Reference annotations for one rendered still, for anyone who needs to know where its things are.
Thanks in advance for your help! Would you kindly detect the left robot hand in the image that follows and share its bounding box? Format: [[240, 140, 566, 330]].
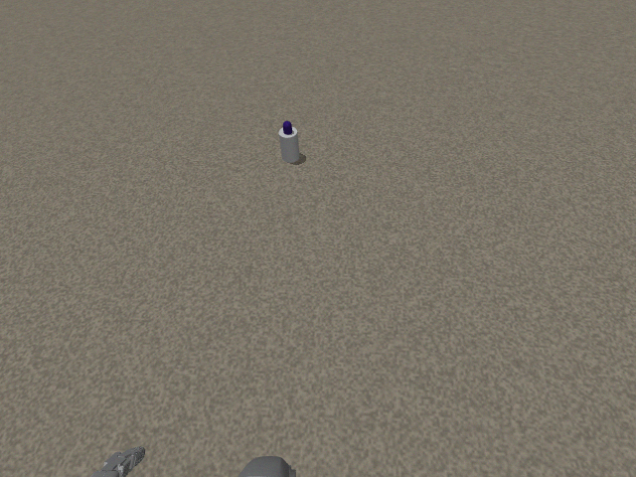
[[90, 446, 145, 477]]

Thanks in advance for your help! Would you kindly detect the bottle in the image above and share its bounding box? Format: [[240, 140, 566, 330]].
[[278, 121, 300, 163]]

